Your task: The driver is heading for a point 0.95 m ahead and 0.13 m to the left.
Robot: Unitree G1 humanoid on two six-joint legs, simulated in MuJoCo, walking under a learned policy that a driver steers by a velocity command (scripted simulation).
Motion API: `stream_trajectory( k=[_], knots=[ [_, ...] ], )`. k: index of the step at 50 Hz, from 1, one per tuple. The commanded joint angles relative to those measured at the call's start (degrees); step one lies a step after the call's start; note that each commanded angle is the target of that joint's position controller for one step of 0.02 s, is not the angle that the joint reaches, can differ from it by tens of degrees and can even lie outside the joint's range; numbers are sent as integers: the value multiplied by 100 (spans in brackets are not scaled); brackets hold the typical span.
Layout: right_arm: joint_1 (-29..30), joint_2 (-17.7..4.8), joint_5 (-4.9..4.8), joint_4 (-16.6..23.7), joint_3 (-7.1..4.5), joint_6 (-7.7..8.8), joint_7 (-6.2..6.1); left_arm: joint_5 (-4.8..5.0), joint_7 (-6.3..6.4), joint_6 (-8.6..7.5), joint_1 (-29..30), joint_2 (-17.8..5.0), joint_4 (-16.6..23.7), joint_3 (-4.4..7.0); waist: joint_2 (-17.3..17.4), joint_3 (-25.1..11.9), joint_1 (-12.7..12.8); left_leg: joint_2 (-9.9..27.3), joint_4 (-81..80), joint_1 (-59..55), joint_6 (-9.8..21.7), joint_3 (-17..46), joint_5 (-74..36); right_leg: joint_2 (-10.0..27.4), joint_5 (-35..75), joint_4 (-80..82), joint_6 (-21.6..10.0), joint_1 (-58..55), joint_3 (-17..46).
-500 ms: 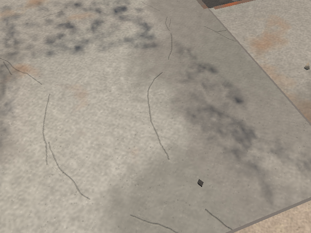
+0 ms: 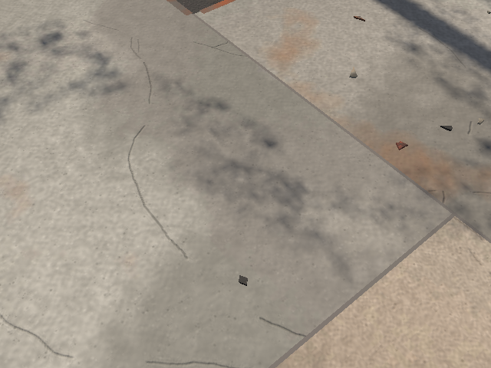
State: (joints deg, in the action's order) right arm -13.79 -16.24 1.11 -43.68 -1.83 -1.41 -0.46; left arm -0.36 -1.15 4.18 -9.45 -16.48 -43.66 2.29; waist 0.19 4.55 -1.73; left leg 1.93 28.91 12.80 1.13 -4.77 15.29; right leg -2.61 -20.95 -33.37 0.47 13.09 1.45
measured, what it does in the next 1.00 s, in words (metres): walks ahead: right foot, then left foot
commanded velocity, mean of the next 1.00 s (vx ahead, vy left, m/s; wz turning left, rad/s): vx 0.24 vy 0.00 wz -0.05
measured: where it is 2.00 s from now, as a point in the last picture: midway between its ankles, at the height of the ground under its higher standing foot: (247, 259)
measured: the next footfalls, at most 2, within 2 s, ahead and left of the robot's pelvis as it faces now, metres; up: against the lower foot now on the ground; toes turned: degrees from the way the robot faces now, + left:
right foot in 0.02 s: +0.08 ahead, -0.12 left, +0.00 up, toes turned -3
left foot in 0.34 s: +0.01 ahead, +0.11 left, +0.00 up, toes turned -3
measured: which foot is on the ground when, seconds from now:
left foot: down 0.00-0.02, up 0.04-0.32, down 0.34-0.62, up 0.64-1.00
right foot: up 0.00-0.00, down 0.02-1.00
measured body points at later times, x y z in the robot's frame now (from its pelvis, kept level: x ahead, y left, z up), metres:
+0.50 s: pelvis +0.01 -0.01 +0.00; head +0.01 -0.01 +0.45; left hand +0.11 +0.25 -0.13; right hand +0.00 -0.28 -0.14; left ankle -0.03 +0.11 -0.74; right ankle -0.01 -0.10 -0.72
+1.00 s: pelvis +0.20 -0.03 +0.00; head +0.24 -0.03 +0.44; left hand +0.11 +0.21 -0.15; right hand +0.40 -0.26 -0.11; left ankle +0.36 +0.07 -0.71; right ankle +0.04 -0.12 -0.74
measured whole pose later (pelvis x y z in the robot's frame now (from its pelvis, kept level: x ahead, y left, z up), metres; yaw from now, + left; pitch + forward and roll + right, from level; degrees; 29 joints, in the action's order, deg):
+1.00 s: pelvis +0.20 -0.03 +0.00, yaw -1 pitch +1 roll -1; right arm -0.1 -13.1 1.5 -47.3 -1.4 1.6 2.5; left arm -1.0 0.3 -4.9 -27.3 -11.6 -61.6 0.5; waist 1.0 2.9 4.0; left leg 2.3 36.4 33.0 3.3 -4.6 6.1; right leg -3.4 -18.9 -9.0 -3.0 -8.9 -1.1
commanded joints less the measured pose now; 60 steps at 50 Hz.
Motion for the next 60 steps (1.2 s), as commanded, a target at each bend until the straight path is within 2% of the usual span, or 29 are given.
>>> stream_trajectory(
  k=[1,2,3,5,8,14,15,17,19,22,25,28,30,31,32,33,34,35,38,41,47,50,52,53,54,55,56,57,60],
  knots=[
    [-148,-697,-43,191,-171,30,36,-153,107,-207,-492,-674,146,81,141,-835,231,791,273,358,336,680,-1788,637,1323,2029,-265,-1463,735],
    [-231,-171,-42,420,-13,44,66,-122,127,-257,-167,-1211,293,146,-1278,-749,-6,-3,744,1133,-60,86,805,2056,3019,1957,-817,-1413,2295],
    [69,-471,-59,293,-76,-77,-38,-94,157,-313,-356,-899,154,88,-986,-746,378,56,1289,587,-78,508,1752,2239,3255,1741,-1400,-680,2097],
    [37,-526,-96,154,-113,-157,-28,-106,192,-358,119,-479,91,-79,-773,-356,121,33,1556,688,-66,673,1397,1700,2940,1801,-1293,-515,1497],
    [-266,-542,9,-144,-137,-154,-9,-62,270,-384,96,-472,-79,-123,-849,-490,58,-87,1587,620,-184,560,999,1281,3919,1565,-1077,-828,1000],
    [-184,-305,-80,-417,-46,-158,-104,-74,284,-381,85,-464,-441,-139,-765,-455,147,-153,271,28,-225,453,664,1206,2980,1457,-1046,-620,1124],
    [-290,-257,-75,-509,-28,-137,-124,-51,289,-375,157,-467,-488,-135,-677,-453,50,-155,-287,-247,-194,422,190,1139,2699,1402,-952,-507,1121],
    [-522,-374,70,-692,-30,-26,-124,-4,276,-358,-49,-494,-628,-97,-457,-620,45,26,-646,-1083,-70,606,-81,880,-9,1566,-715,76,1251],
    [-482,-729,57,-752,-130,24,-46,-39,216,-283,131,-473,-591,-56,208,103,63,181,-774,-291,329,1149,2039,256,-1526,1337,-713,726,802],
    [-1008,-820,42,-989,-201,91,-31,-147,98,-407,578,-240,-413,-65,1277,631,-195,1372,-2185,-319,1059,2977,3269,-162,-491,-513,-527,1458,-253],
    [-802,-803,75,-969,-246,235,-11,-143,-7,-612,550,-282,-372,-33,877,428,-58,1535,-2287,-552,1217,2948,2202,231,-562,-879,-531,1585,-114],
    [-529,-707,-8,-986,-274,303,24,-90,-59,-704,227,-174,-533,-29,869,194,153,946,-1961,-191,931,1909,1192,21,-30,110,-542,393,-498],
    [-426,-641,-42,-999,-284,307,36,-76,-6,-719,-614,-162,-886,14,616,36,500,639,-1295,699,762,1433,1036,-200,647,996,-530,-1198,-708],
    [-365,-505,-15,-942,-245,352,37,-93,60,-753,-1198,-381,-1070,92,220,-184,736,447,-585,1394,630,1167,1007,148,356,1177,-574,-2174,-177],
    [-121,-46,-40,-679,-111,403,87,-176,141,-794,-1931,-946,-1149,225,-1123,-543,1056,-183,1337,2290,359,444,1212,1643,-1468,2162,-920,-2876,2078],
    [56,-250,3,-509,-169,412,81,-145,139,-767,-2270,-1323,-1311,319,-1391,-288,1042,-480,2529,3011,400,428,1748,2479,-2329,2765,-1471,-2422,3700],
    [162,-475,60,-515,-226,405,98,-155,135,-762,-1744,-981,-1200,235,-617,253,699,-42,3137,3227,516,800,1336,2393,-2170,2661,-1556,-1944,3319],
    [86,-365,37,-600,-202,443,168,-128,108,-810,-1302,-680,-1057,155,-388,364,475,129,3184,3110,531,860,773,2078,-1547,2661,-1431,-1626,2774],
    [39,-266,123,-708,-180,441,286,-102,123,-942,-1167,-347,-1090,30,-411,121,244,304,2987,2674,303,570,-42,1487,708,2742,-1175,-1526,1465],
    [517,-133,121,-514,-137,380,325,-47,139,-987,-1630,-332,-1359,-2,-436,86,268,267,2714,2850,86,309,-323,1394,2374,2618,-1226,-1638,884],
    [1722,8,29,-16,-1,351,317,-69,160,-976,-1839,-398,-1568,-31,-572,308,423,13,884,2018,109,-73,-1040,1305,3296,2641,-1155,-1182,339],
    [1483,-148,29,-29,-63,371,232,-59,185,-975,-1718,-493,-1629,-10,-501,173,187,-163,526,1369,409,-98,-943,1489,4585,2191,-1032,-1478,219],
    [318,-335,50,-409,-183,434,139,-66,200,-934,-1575,-586,-1637,23,-408,-476,-341,-478,183,52,622,-180,-772,1353,5840,711,-856,-1560,-15],
    [-618,-512,107,-733,-276,482,72,-68,192,-916,-1576,-551,-1621,9,-264,-965,-683,-344,-4,-1197,752,-20,-715,1109,5199,-515,-763,-966,-167],
    [-1534,-1039,224,-877,-407,512,7,-83,179,-906,-1785,-227,-1475,-67,473,-1673,-839,1145,-168,-2428,994,1670,331,705,2800,-2396,-683,106,-422],
    [-1441,-1343,193,-886,-451,479,55,55,122,-892,-2418,257,-1489,-106,1535,-2109,-393,2280,-1262,-3191,1716,4571,916,-342,-1002,-4109,-530,1813,-104],
    [-759,-1003,-18,-806,-410,449,90,-74,132,-870,-1855,-268,-1439,16,649,-1279,-229,1962,-1587,-2388,1552,4324,1590,101,-490,-4381,-644,2272,361],
    [-142,-581,-61,-676,-300,478,112,-82,90,-898,-1387,-342,-1300,56,326,-572,-49,1761,-1685,-1502,1410,3367,1303,382,162,-4122,-676,2267,263],
    [16,-83,-31,-853,-150,631,111,-176,19,-789,-1297,-12,-1324,13,255,-247,345,1124,-1984,-322,1092,1904,-510,752,621,-3401,-553,1489,170]
  ],
)
Velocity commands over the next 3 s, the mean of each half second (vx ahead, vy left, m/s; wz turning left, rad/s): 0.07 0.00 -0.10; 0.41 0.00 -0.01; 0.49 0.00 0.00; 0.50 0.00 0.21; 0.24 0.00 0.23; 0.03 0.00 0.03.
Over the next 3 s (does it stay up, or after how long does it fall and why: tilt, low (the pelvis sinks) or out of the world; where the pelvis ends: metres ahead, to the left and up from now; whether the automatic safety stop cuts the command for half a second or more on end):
stays up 0.97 -0.01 0.01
